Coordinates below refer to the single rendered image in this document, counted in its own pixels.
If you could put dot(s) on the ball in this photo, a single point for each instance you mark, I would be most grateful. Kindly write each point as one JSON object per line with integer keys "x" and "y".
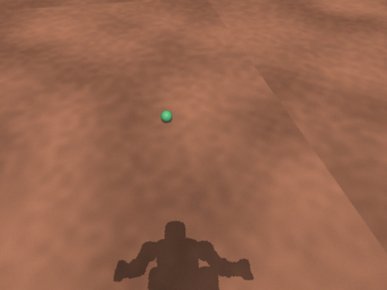
{"x": 166, "y": 116}

